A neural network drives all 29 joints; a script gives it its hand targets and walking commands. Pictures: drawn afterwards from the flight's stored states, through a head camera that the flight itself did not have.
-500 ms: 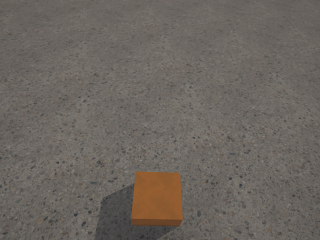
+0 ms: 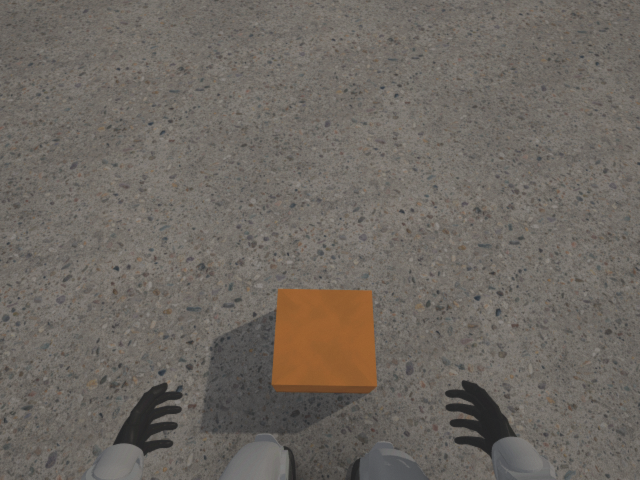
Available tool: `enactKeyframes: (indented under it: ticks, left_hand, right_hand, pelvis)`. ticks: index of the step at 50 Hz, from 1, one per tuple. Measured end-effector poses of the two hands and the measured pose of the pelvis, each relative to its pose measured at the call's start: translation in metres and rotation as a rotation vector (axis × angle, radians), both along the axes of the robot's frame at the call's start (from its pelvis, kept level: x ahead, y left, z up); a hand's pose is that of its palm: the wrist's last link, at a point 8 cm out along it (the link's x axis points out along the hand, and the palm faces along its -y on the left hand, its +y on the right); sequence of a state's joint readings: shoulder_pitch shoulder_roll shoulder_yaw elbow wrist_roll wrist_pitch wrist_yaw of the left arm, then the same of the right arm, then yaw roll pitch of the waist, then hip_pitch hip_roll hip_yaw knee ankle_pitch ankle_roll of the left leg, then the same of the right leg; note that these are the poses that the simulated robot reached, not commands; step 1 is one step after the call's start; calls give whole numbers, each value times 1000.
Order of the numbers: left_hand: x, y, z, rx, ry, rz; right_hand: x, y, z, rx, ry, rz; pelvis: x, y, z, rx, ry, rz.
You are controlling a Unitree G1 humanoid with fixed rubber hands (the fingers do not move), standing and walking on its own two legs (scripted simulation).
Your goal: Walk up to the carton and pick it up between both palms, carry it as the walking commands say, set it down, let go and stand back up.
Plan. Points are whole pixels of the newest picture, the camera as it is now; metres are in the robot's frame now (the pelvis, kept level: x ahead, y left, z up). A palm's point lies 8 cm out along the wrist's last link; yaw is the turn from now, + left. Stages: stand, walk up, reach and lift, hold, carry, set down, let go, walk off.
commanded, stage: reach and lift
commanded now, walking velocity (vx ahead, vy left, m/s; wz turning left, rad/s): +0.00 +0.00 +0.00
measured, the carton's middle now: (323, 341) +0.43 -0.02 -0.66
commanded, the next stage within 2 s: none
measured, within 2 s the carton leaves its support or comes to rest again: neither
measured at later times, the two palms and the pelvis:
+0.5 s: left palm (180, 343) +0.31 +0.22 -0.16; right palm (473, 339) +0.31 -0.23 -0.15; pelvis -0.05 +0.00 -0.05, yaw +0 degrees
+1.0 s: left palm (213, 292) +0.41 +0.19 -0.21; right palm (455, 291) +0.41 -0.24 -0.20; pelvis -0.06 -0.01 -0.07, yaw -1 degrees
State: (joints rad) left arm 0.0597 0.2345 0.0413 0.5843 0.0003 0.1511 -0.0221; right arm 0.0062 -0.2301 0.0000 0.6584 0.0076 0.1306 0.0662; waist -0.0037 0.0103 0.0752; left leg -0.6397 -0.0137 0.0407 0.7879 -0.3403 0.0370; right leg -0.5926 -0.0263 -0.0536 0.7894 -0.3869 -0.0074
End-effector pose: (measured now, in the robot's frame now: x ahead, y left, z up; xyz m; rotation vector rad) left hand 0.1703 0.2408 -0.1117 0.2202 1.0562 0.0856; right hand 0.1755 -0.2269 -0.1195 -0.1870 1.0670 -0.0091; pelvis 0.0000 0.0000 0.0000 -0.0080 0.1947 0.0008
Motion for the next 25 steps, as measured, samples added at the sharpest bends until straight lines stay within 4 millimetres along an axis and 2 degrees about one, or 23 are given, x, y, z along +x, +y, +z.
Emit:
enactKeyframes:
  ticks: [5,10,14,18,25]
  left_hand:
    - [22,-6,-10,0,-72,-1]
    - [52,-17,-19,-33,-145,-10]
    - [74,-22,-25,-50,-167,-7]
    - [94,-23,-30,-50,-184,0]
    - [139,-24,-44,-31,-221,3]
  right_hand:
    - [26,-6,-11,-33,-79,-5]
    - [51,-7,-12,-62,-146,-4]
    - [75,-1,-10,-53,-185,-2]
    - [99,4,-14,-45,-206,-11]
    - [139,-7,-32,-48,-233,-61]
  pelvis:
    - [-17,-7,-12,7,61,1]
    - [-33,-11,-23,12,94,1]
    - [-43,-11,-29,12,115,1]
    - [-48,-9,-35,8,144,2]
    - [-50,-3,-46,-1,236,2]
